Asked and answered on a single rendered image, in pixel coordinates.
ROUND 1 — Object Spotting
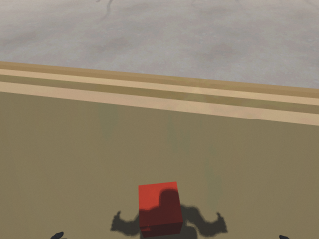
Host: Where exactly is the carton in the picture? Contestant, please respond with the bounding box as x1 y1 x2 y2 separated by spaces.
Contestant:
138 181 183 238

